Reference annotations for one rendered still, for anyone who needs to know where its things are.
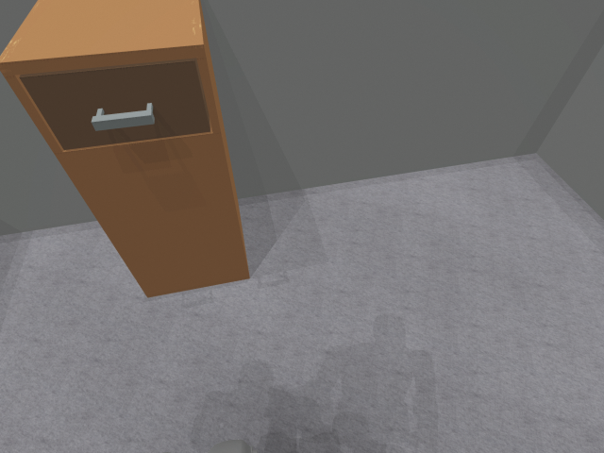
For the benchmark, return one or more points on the cabinet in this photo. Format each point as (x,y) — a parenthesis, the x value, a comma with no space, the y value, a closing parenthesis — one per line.
(169,205)

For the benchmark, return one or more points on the drawer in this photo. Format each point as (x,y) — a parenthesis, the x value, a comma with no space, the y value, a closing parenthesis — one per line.
(69,99)

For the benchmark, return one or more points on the handle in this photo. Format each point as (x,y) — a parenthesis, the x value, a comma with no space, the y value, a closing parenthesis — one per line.
(126,119)

